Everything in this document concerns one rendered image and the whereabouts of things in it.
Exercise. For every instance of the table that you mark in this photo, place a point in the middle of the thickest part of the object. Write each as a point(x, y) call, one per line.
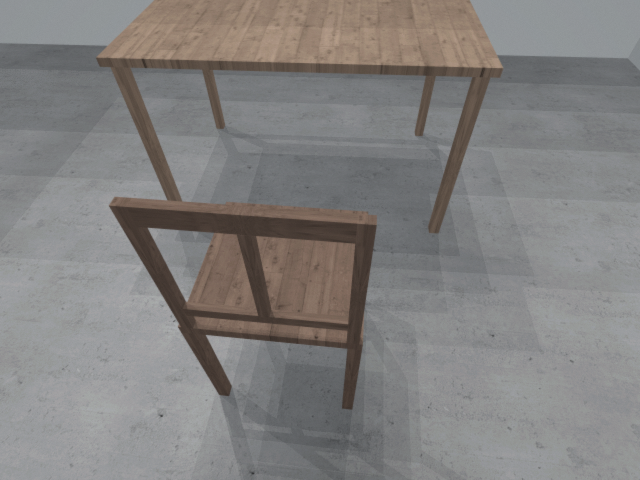
point(387, 37)

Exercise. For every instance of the chair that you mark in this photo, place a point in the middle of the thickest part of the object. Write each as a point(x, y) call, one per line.
point(272, 273)

